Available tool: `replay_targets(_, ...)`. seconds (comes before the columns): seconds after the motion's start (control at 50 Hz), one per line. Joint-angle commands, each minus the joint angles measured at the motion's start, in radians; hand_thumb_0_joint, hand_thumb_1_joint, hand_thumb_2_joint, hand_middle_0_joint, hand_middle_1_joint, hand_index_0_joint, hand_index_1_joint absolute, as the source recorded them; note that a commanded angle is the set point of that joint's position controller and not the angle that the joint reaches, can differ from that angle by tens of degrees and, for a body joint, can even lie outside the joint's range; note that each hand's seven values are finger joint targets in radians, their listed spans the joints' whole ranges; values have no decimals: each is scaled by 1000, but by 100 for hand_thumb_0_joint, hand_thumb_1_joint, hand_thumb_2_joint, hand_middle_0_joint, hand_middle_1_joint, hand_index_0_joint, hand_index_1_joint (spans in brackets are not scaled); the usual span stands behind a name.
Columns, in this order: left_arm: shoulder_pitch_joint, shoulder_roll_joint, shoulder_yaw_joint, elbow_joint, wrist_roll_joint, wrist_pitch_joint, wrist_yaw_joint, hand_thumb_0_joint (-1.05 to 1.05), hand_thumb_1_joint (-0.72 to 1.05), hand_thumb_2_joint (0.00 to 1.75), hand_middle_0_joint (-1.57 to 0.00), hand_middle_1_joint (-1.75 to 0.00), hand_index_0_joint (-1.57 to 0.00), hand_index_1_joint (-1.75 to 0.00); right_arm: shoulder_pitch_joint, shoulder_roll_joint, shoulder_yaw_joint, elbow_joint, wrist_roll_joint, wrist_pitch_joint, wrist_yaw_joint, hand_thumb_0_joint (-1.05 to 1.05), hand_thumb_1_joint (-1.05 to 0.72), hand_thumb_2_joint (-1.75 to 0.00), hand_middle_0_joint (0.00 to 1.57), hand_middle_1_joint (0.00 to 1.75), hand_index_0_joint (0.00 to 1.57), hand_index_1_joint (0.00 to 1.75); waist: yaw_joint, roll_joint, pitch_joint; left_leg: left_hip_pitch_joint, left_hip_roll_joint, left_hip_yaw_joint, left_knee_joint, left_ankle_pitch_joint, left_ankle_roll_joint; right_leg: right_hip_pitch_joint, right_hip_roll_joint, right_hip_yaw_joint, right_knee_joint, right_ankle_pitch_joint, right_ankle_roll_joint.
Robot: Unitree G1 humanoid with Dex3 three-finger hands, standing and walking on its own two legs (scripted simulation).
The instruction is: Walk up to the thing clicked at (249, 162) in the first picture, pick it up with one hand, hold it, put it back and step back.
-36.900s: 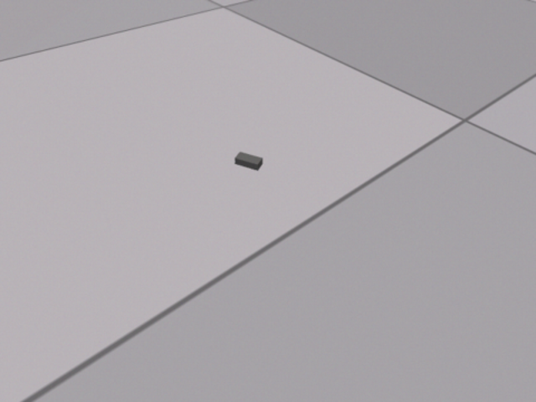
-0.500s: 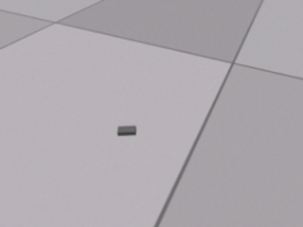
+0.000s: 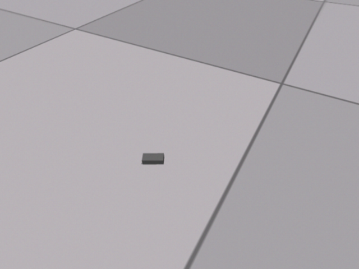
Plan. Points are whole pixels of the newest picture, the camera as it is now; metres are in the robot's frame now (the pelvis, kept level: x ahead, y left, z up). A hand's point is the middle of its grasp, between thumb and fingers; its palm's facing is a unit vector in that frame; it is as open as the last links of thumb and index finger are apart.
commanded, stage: step back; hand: left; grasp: from above
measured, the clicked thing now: (153, 158) +1.01 +0.24 -0.74
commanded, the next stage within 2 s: stand in 0.44 s
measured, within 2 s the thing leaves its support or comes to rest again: neither
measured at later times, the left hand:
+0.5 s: hand out of the picture +0.12 +0.28 -0.14, palm faces +0.02 -0.94 -0.35, open 7.4 cm
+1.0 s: hand out of the picture +0.09 +0.27 -0.14, palm faces -0.05 -0.94 -0.33, open 7.3 cm
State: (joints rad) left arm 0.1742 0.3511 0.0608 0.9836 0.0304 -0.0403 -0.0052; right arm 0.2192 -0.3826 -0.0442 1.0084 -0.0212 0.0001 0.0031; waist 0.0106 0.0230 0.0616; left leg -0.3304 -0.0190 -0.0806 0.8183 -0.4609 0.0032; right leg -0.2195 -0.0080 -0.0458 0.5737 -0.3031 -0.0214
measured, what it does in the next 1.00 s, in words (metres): stands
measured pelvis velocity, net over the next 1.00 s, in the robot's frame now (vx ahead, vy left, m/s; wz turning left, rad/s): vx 0.02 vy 0.02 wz -0.01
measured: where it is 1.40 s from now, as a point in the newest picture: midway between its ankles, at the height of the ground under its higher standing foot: outside the picture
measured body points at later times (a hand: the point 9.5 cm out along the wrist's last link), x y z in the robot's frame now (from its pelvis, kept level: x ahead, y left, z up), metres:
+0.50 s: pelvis +0.03 +0.02 +0.01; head +0.04 +0.03 +0.46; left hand +0.12 +0.33 -0.12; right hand +0.16 -0.26 -0.11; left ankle +0.05 +0.14 -0.73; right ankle +0.01 -0.11 -0.73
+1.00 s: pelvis +0.02 +0.02 +0.02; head +0.03 +0.02 +0.47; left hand +0.09 +0.32 -0.12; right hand +0.07 -0.28 -0.12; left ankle +0.05 +0.14 -0.73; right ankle +0.01 -0.11 -0.73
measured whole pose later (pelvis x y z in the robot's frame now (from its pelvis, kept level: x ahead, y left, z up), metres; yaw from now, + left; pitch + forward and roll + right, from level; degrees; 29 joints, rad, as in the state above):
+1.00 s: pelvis +0.02 +0.02 +0.02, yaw +0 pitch -2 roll +0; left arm 0.12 0.35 0.00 1.15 0.01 -0.02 -0.01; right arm 0.11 -0.34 -0.01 1.17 -0.01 -0.01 0.02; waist -0.01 -0.01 0.06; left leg -0.15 0.01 0.01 0.32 -0.13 0.00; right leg -0.09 -0.03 -0.02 0.32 -0.19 0.02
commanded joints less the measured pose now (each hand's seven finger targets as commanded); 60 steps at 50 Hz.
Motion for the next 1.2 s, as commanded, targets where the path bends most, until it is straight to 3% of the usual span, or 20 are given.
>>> replay_targets(0.0,-49,283,60,-60,-3,-28,16,0,90,90,-20,-30,-20,-30,-16,-153,-34,-55,-1,-32,-5,0,-90,-90,20,30,20,30,16,-163,-24,-43,37,41,-118,17,0,46,-243,222,-199,278,-138)
replay_targets(0.04,-79,283,54,-63,-9,-20,14,0,90,90,-20,-30,-20,-30,-4,-139,-37,-42,-3,-36,-5,0,-90,-90,20,30,20,30,-4,-177,-47,66,28,100,-257,115,0,14,-235,169,-135,389,-124)
replay_targets(0.08,-90,250,34,-68,-18,-5,14,0,90,90,-20,-30,-20,-30,3,-150,-47,-21,-7,-41,-11,0,-90,-90,20,30,20,30,-24,-118,-66,174,35,63,-383,357,14,-29,-181,120,-50,402,-65)
replay_targets(0.1,-77,213,21,-79,-24,0,13,0,90,90,-20,-30,-20,-30,-7,-184,-53,-27,-14,-46,-17,0,-90,-90,20,30,20,30,-19,-34,-103,230,135,-53,-408,462,44,-71,-135,92,3,326,-27)
replay_targets(0.12,-77,192,17,-69,-39,8,12,0,90,90,-20,-30,-20,-30,-72,-229,-52,-42,-6,-50,-16,0,-90,-90,20,30,20,30,5,74,-110,141,241,-196,-444,420,114,-44,-35,36,51,65,12)
replay_targets(0.14,-74,209,24,-45,-39,14,15,0,90,90,-20,-30,-20,-30,-108,-253,-52,-48,0,-49,-13,0,-90,-90,20,30,20,30,14,87,-93,83,280,-217,-448,374,167,12,-26,40,33,-78,5)
replay_targets(0.16,-80,205,17,-37,-31,10,16,0,90,90,-20,-30,-20,-30,-134,-234,-45,-41,-1,-47,-12,0,-90,-90,20,30,20,30,16,71,-100,106,273,-194,-438,419,155,24,-33,47,-17,-58,0)
replay_targets(0.22,-62,230,19,2,-27,-8,17,0,90,90,-20,-30,-20,-30,-169,-185,-25,-30,9,-41,-13,0,-90,-90,20,30,20,30,22,69,-110,83,169,-58,-386,504,54,124,-86,90,-118,196,-12)
replay_targets(0.24,-61,242,24,14,-28,-10,17,0,90,90,-20,-30,-20,-30,-166,-175,-22,-21,12,-39,-15,0,-90,-90,20,30,20,30,16,45,-125,103,147,-27,-363,529,37,139,-104,106,-123,281,-18)
replay_targets(0.28,-85,247,22,22,-27,-7,18,0,90,90,-20,-30,-20,-30,-172,-171,-23,-9,13,-36,-15,0,-90,-90,20,30,20,30,3,28,-133,139,135,-8,-361,534,32,129,-119,107,-128,339,-19)
replay_targets(0.36,-112,227,11,31,-23,-1,18,0,90,90,-20,-30,-20,-30,-205,-173,-26,9,8,-33,-13,0,-90,-90,20,30,20,30,2,21,-125,172,157,-25,-420,483,42,107,-105,85,-167,255,-11)
replay_targets(0.4,-115,223,11,42,-21,-1,17,0,90,90,-20,-30,-20,-30,-214,-165,-24,16,9,-33,-12,0,-90,-90,20,30,20,30,2,11,-139,186,159,-20,-426,508,43,124,-107,81,-173,266,-7)
replay_targets(0.44,-107,192,-13,65,-28,-1,13,0,90,90,-20,-30,-20,-30,-205,-171,-15,29,15,-43,-10,0,-90,-90,20,30,20,30,-6,4,-135,258,162,-24,-452,617,35,113,-116,99,-214,343,5)
replay_targets(0.56,-131,214,-18,84,-25,-5,15,0,90,90,-20,-30,-20,-30,-221,-158,-11,46,18,-39,-7,0,-90,-90,20,30,20,30,-13,-32,-149,286,158,-5,-485,613,22,156,-128,96,-265,375,12)
replay_targets(0.66,-137,211,-23,96,-23,-4,13,0,90,90,-20,-30,-20,-30,-235,-159,-7,61,15,-34,-2,0,-90,-90,20,30,20,30,-10,-14,-85,217,145,-6,-545,421,9,134,-126,103,-318,197,16)
replay_targets(0.76,-124,216,-24,104,-17,-2,11,0,90,90,-20,-30,-20,-30,-228,-159,-6,74,12,-33,1,0,-90,-90,20,30,20,30,-8,-13,-57,200,139,-12,-571,300,5,90,-125,105,-341,80,15)
replay_targets(0.84,-124,218,-24,101,-18,0,9,0,90,90,-20,-30,-20,-30,-209,-168,-7,81,10,-33,3,0,-90,-90,20,30,20,30,-11,-11,-57,178,141,-19,-581,269,4,91,-123,109,-335,53,9)
replay_targets(0.98,-108,215,-28,97,-21,-4,10,0,90,90,-20,-30,-20,-30,-182,-169,-2,88,13,-38,1,0,-90,-90,20,30,20,30,-15,-16,-101,217,149,-14,-552,389,11,112,-133,114,-317,166,6)
replay_targets(1.06,-99,215,-29,99,-23,2,8,0,90,90,-20,-30,-20,-30,-164,-169,4,95,12,-35,-2,0,-90,-90,20,30,20,30,-15,-18,-76,199,145,-16,-568,332,7,93,-129,116,-317,128,3)
replay_targets(1.18,-86,213,-31,100,-22,6,8,0,90,90,-20,-30,-20,-30,-166,-180,5,94,13,-35,-4,0,-90,-90,20,30,20,30,-10,-13,-78,212,149,-15,-556,367,9,93,-127,115,-310,149,3)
